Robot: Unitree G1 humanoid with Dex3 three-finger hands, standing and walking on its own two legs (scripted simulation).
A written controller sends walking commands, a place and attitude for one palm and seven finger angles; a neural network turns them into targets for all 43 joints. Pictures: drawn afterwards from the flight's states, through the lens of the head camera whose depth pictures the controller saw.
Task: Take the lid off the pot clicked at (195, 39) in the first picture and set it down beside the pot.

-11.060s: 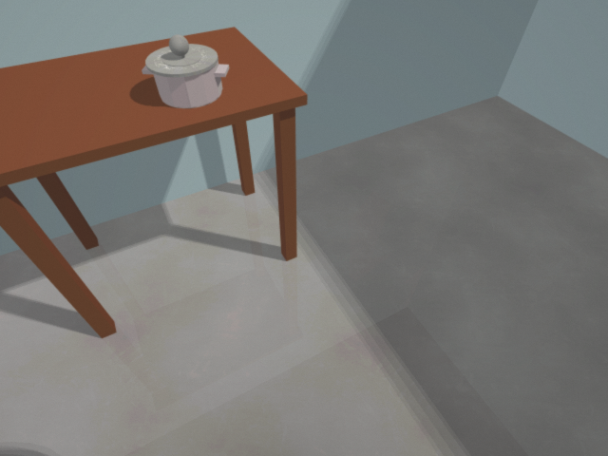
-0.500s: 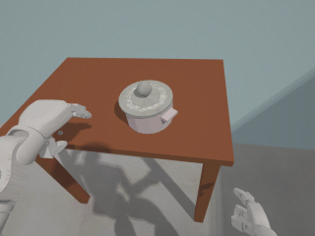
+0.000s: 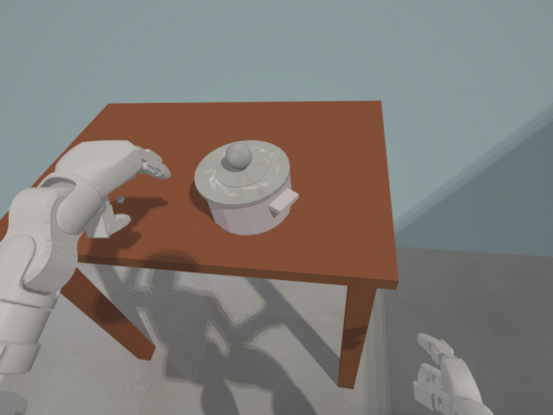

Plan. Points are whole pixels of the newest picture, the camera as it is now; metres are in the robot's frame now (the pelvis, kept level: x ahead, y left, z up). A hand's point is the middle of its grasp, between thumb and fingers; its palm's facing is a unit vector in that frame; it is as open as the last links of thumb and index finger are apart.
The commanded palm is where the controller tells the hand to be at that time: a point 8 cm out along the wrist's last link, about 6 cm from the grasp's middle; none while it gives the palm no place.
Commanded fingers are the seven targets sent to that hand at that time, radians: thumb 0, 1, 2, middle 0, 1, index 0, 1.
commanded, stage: move the open hand above the knob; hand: left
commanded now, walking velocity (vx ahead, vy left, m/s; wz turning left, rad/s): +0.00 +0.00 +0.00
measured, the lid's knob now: (238, 156) +0.51 +0.12 +0.10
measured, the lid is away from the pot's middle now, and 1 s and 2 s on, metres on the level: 0.00 0.00 0.00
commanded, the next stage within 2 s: lower the open fingers around the knob in 1.98 s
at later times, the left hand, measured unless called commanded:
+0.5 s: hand (180, 166) +0.39 +0.17 +0.18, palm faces -0.18 +0.00 -0.98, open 10.1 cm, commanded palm +0.38 +0.17 +0.25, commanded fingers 0.00 -0.33 1.50 -0.84 -0.08 -0.84 -0.08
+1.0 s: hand (214, 140) +0.45 +0.13 +0.19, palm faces -0.21 +0.00 -0.98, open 10.1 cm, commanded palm +0.44 +0.14 +0.25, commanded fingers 0.00 -0.33 1.50 -0.84 -0.08 -0.84 -0.08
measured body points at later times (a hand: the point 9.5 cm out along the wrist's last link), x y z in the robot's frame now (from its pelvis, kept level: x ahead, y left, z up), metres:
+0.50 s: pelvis +0.01 +0.00 +0.00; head +0.02 -0.06 +0.45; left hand +0.40 +0.17 +0.24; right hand +0.20 -0.24 -0.11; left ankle +0.03 +0.14 -0.74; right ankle +0.02 -0.14 -0.74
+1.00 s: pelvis +0.02 +0.00 +0.00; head +0.03 -0.05 +0.45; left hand +0.46 +0.13 +0.24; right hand +0.17 -0.25 -0.12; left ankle +0.03 +0.14 -0.74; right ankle +0.02 -0.14 -0.74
